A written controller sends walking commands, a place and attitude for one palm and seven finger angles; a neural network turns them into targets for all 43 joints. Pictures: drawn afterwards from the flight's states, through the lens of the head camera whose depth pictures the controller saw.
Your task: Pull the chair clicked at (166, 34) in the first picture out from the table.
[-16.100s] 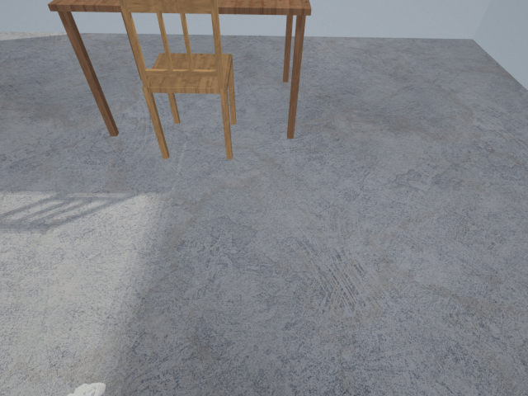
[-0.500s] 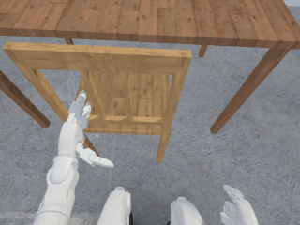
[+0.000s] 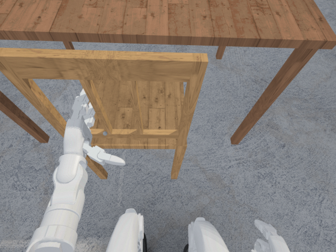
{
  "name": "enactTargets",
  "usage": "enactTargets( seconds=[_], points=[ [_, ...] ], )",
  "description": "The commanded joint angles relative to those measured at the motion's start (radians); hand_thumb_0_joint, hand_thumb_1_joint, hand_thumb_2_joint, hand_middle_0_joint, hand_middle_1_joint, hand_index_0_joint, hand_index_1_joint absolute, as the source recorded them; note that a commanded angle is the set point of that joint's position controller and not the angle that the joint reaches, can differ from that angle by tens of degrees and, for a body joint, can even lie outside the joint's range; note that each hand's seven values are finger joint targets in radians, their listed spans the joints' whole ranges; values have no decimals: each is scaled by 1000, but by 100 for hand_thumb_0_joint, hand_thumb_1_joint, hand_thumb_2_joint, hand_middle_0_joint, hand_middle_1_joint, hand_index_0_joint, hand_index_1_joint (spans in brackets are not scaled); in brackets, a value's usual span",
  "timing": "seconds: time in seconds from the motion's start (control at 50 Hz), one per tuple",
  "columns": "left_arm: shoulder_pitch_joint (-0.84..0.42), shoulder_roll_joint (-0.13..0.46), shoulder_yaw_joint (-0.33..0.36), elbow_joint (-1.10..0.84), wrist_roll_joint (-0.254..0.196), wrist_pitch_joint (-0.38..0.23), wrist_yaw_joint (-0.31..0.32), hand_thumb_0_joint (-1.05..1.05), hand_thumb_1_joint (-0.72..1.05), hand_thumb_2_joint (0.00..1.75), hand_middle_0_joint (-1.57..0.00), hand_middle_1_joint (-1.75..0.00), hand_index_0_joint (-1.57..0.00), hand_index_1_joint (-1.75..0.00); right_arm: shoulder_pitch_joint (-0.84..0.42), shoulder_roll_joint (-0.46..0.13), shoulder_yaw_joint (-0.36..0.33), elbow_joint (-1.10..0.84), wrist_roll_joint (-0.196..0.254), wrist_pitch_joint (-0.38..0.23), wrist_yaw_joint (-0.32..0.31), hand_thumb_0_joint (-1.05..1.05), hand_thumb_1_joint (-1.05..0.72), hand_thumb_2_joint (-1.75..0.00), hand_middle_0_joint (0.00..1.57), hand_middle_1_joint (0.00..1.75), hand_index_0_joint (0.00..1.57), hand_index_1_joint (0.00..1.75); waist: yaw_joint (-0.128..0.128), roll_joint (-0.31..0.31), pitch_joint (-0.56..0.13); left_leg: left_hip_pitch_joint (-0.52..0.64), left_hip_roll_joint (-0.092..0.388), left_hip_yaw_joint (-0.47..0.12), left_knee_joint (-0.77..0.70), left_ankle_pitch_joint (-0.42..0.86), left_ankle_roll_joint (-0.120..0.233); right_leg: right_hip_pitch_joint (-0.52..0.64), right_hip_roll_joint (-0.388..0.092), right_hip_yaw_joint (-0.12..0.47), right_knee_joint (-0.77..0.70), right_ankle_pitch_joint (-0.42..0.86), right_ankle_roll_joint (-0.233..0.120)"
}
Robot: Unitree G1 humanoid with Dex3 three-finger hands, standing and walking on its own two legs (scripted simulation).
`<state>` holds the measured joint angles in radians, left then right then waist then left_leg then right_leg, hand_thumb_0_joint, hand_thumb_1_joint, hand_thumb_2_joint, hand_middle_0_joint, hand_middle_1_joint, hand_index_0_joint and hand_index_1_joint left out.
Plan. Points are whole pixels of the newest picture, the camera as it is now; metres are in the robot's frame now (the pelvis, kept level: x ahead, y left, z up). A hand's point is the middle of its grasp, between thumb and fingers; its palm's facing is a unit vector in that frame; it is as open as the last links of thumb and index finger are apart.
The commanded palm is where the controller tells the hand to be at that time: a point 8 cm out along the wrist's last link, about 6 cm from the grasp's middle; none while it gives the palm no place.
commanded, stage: push the fingers through the gap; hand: left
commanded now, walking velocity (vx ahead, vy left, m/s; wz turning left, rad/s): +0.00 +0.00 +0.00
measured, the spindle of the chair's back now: (99, 109) +0.46 +0.18 +0.01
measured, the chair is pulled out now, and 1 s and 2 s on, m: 0.00 0.00 0.00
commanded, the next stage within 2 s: hook a spindle and tug to test in 0.86 s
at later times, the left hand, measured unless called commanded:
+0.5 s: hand (109, 115) +0.43 +0.15 +0.02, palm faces +0.03 -1.00 -0.03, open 16.9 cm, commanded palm +0.41 +0.20 +0.03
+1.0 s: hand (109, 114) +0.43 +0.15 +0.02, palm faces +0.02 -1.00 -0.02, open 16.9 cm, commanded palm +0.41 +0.19 +0.03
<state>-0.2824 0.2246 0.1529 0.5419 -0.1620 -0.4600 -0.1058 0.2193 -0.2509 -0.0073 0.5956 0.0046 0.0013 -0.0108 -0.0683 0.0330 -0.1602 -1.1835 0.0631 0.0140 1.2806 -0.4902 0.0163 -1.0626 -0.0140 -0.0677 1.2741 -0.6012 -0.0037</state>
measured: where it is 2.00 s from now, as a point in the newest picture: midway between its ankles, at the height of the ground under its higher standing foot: outside the picture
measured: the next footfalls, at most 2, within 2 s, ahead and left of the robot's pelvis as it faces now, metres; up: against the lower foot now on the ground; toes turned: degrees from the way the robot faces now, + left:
none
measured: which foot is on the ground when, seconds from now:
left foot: down 0.00-1.00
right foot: down 0.00-1.00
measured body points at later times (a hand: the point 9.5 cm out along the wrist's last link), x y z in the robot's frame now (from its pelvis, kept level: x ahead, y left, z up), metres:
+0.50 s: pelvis +0.00 +0.00 -0.01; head +0.12 +0.01 +0.43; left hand +0.42 +0.20 +0.03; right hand +0.08 -0.27 -0.13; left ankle +0.06 +0.11 -0.62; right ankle +0.00 -0.12 -0.62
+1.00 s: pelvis +0.00 +0.01 +0.00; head +0.13 +0.02 +0.43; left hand +0.43 +0.20 +0.03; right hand +0.08 -0.26 -0.12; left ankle +0.06 +0.11 -0.62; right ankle +0.00 -0.12 -0.62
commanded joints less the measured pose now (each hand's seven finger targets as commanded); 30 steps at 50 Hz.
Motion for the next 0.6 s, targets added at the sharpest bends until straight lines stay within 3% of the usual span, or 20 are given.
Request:
enactTargets(
  seconds=[0.0,0.02,0.08,0.12,0.26,0.38,0.44,0.5,0.58],
  points=[
    [-291,128,40,-161,10,-79,15,0,-50,30,-6,-8,-6,-8,50,-150,-55,-94,-1,-31,-6,0,-90,-90,20,30,20,30,-11,33,-412,428,-31,-64,-146,245,-1,65,30,18,-187,270,-22],
    [-323,118,29,-158,9,-79,17,0,-50,30,-6,-8,-6,-8,50,-148,-55,-91,-2,-29,-5,0,-90,-90,20,30,20,30,-23,21,-409,424,-32,-61,-141,245,2,66,29,20,-190,278,-20],
    [-381,148,49,-125,22,-87,25,0,-50,30,-6,-8,-6,-8,58,-151,-53,-86,-4,-23,-5,0,-90,-90,20,30,20,30,-26,16,-409,405,-33,-62,-137,231,3,65,31,24,-186,267,-21],
    [-414,127,32,-126,27,-95,26,0,-50,30,-6,-8,-6,-8,64,-147,-54,-83,-6,-22,-3,0,-90,-90,20,30,20,30,-28,41,-439,431,-34,-61,-134,245,1,59,29,23,-183,274,-21],
    [-494,158,63,-11,32,-93,22,0,-50,30,-6,-8,-6,-8,81,-152,-53,-66,-5,-9,-4,0,-90,-90,20,30,20,30,-45,4,-414,387,-36,-56,-128,209,4,56,32,29,-195,254,-18],
    [-587,179,83,35,36,-109,28,0,-50,30,-6,-8,-6,-8,104,-156,-53,-56,-11,-1,-3,0,-90,-90,20,30,20,30,-45,40,-460,418,-36,-65,-122,244,2,40,33,25,-182,267,-23],
    [-639,185,84,77,48,-111,30,0,-50,30,-6,-8,-6,-8,116,-156,-54,-46,-12,8,0,0,-90,-90,20,30,20,30,-65,19,-445,389,-36,-58,-112,231,7,36,33,31,-186,267,-17],
    [-648,215,112,96,53,-119,29,0,-50,30,-6,-8,-6,-8,122,-158,-55,-45,-14,15,-1,0,-90,-90,20,30,20,30,-57,12,-468,375,-40,-52,-109,226,10,64,34,39,-189,271,-17],
    [-627,182,86,100,47,-118,16,0,-50,30,-6,-8,-6,-8,124,-156,-55,-47,-12,22,3,0,-90,-90,20,30,20,30,-56,34,-471,408,-38,-58,-116,252,8,52,37,30,-186,283,-22]
  ],
)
